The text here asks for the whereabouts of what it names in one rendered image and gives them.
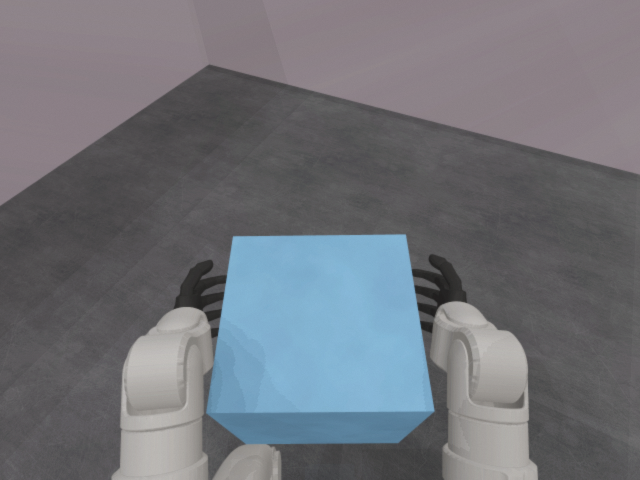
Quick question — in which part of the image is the left robot thigh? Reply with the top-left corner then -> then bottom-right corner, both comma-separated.
212,444 -> 281,480

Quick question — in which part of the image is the carton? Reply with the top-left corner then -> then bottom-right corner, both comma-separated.
206,234 -> 434,444

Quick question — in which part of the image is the robot left hand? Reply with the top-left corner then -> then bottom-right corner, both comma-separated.
173,260 -> 227,338

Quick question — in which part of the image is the robot left forearm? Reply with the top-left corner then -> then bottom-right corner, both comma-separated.
111,307 -> 214,480

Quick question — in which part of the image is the robot right hand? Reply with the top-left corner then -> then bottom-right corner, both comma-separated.
412,254 -> 467,333

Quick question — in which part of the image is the robot right forearm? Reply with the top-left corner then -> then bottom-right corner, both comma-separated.
430,301 -> 538,480

